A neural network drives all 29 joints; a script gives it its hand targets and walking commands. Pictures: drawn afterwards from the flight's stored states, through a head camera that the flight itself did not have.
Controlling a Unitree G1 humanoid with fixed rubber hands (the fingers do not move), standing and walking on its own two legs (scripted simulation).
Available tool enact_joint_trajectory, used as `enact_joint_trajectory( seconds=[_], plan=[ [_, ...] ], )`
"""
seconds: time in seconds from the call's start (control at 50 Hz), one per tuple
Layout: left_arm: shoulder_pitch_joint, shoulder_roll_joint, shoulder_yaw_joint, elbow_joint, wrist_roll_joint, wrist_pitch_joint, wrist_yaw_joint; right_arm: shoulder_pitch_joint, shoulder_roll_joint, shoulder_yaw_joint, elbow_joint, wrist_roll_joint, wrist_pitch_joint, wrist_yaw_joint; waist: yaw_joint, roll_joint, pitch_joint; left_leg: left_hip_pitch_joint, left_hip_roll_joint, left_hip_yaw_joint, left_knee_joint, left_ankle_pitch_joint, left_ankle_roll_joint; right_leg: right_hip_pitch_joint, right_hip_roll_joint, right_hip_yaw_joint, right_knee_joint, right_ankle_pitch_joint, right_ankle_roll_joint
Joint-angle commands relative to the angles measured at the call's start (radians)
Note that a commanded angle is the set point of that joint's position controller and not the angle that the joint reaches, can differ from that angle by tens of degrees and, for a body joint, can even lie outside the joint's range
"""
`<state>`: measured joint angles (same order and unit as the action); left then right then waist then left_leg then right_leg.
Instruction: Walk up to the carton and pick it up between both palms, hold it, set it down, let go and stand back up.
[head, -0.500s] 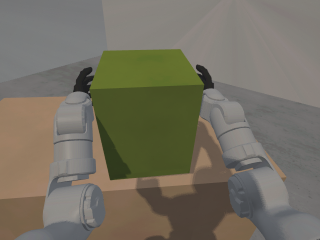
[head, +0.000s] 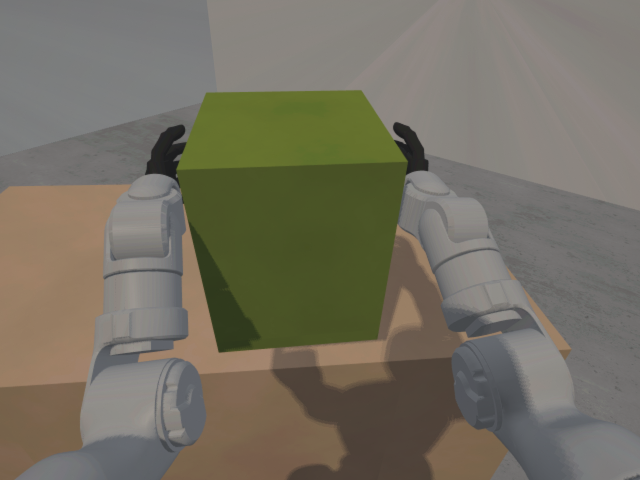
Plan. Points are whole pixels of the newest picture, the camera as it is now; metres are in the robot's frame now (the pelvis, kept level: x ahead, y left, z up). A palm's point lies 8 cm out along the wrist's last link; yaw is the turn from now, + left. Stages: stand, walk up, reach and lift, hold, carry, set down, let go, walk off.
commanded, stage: hold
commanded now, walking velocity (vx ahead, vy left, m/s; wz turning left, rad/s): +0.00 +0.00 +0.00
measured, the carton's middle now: (292, 217) +0.37 +0.00 +0.22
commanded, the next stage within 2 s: none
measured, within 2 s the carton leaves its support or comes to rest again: neither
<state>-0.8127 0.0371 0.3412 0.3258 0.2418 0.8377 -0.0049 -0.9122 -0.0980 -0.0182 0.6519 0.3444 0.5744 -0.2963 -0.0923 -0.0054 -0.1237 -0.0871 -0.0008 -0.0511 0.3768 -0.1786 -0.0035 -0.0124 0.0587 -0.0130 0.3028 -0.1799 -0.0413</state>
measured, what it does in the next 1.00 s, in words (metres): stands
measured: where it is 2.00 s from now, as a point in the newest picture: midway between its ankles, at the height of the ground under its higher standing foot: outside the picture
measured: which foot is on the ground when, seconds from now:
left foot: down 0.00-1.00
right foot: down 0.00-1.00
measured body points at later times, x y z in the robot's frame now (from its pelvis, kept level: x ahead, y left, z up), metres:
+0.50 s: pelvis +0.00 +0.01 +0.00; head -0.09 +0.03 +0.44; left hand +0.38 +0.16 +0.26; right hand +0.38 -0.14 +0.26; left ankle +0.02 +0.12 -0.75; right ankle +0.00 -0.09 -0.75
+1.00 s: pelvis +0.01 +0.01 +0.00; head -0.09 +0.02 +0.44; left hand +0.38 +0.15 +0.26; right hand +0.38 -0.14 +0.26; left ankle +0.02 +0.12 -0.75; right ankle +0.00 -0.09 -0.75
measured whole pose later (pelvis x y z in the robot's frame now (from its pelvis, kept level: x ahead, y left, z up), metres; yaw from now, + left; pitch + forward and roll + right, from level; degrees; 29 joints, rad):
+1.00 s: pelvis +0.01 +0.01 +0.00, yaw +0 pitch -7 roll -1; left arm -0.80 0.02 0.33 0.30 0.25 0.85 0.02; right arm -0.90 -0.11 -0.01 0.64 0.35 0.58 -0.29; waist -0.09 0.00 -0.12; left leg -0.08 0.00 -0.05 0.39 -0.20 0.00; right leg 0.01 0.06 0.00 0.29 -0.18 -0.04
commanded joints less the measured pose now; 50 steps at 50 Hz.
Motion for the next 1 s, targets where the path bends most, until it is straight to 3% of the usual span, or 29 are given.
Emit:
enact_joint_trajectory(
  seconds=[0.0,0.1,0.18,0.24,0.3,0.54,0.64,0.7,0.8,0.96,0.98],
  plan=[
    [-0.825,-0.606,-0.455,-0.117,-0.168,-0.079,-0.124,-0.872,0.695,0.315,-0.328,0.145,-0.026,0.110,-0.002,0.029,-0.288,0.074,-0.023,0.013,-0.048,0.150,-0.015,0.022,-0.008,0.017,-0.044,0.208,0.104],
    [-0.813,-0.622,-0.469,-0.122,-0.174,-0.078,-0.118,-0.882,0.687,0.322,-0.346,0.149,-0.030,0.113,0.001,0.045,-0.305,0.099,-0.024,0.014,-0.039,0.172,-0.021,0.013,-0.003,0.015,-0.045,0.202,0.099],
    [-0.798,-0.618,-0.447,-0.091,-0.163,-0.076,-0.116,-0.878,0.685,0.323,-0.321,0.149,-0.030,0.116,0.016,0.025,-0.281,0.083,-0.024,0.014,-0.047,0.149,-0.009,0.008,-0.007,0.021,-0.051,0.183,0.101],
    [-0.824,-0.624,-0.472,-0.126,-0.174,-0.079,-0.115,-0.849,0.679,0.302,-0.293,0.144,-0.026,0.120,-0.011,0.060,-0.281,0.091,-0.015,0.007,-0.047,0.163,-0.021,-0.003,-0.003,0.021,-0.049,0.176,0.088],
    [-0.822,-0.617,-0.470,-0.125,-0.176,-0.076,-0.115,-0.837,0.673,0.297,-0.273,0.148,-0.020,0.123,-0.013,0.056,-0.281,0.100,-0.012,0.004,-0.045,0.179,-0.024,0.001,0.000,0.017,-0.050,0.185,0.087],
    [-0.795,-0.653,-0.509,-0.194,-0.181,-0.065,-0.105,-0.849,0.654,0.336,-0.376,0.186,-0.029,0.117,-0.015,0.081,-0.327,0.147,-0.017,-0.002,-0.007,0.293,-0.055,0.016,0.019,0.010,-0.042,0.249,0.086],
    [-0.807,-0.637,-0.489,-0.165,-0.170,-0.062,-0.101,-0.851,0.658,0.320,-0.327,0.158,-0.024,0.130,-0.002,0.055,-0.276,0.110,-0.009,0.002,-0.039,0.203,-0.038,-0.009,0.011,0.010,-0.052,0.169,0.084],
    [-0.783,-0.623,-0.464,-0.132,-0.164,-0.064,-0.104,-0.861,0.671,0.330,-0.341,0.154,-0.028,0.129,0.015,0.030,-0.286,0.106,-0.018,0.008,-0.037,0.211,-0.022,0.017,0.006,0.015,-0.050,0.214,0.093],
    [-0.777,-0.626,-0.477,-0.166,-0.168,-0.063,-0.106,-0.832,0.669,0.345,-0.340,0.167,-0.021,0.119,0.002,0.031,-0.296,0.137,-0.017,0.008,-0.021,0.270,-0.031,0.026,0.011,0.018,-0.040,0.288,0.094],
    [-0.800,-0.623,-0.481,-0.149,-0.173,-0.064,-0.118,-0.848,0.672,0.320,-0.343,0.160,-0.021,0.115,-0.012,0.042,-0.290,0.106,-0.022,0.008,-0.032,0.216,-0.027,0.026,0.004,0.024,-0.049,0.253,0.093],
    [-0.798,-0.627,-0.472,-0.137,-0.166,-0.064,-0.118,-0.862,0.674,0.326,-0.348,0.161,-0.021,0.115,-0.001,0.039,-0.279,0.102,-0.023,0.009,-0.035,0.213,-0.025,0.022,0.000,0.022,-0.048,0.247,0.098]
  ],
)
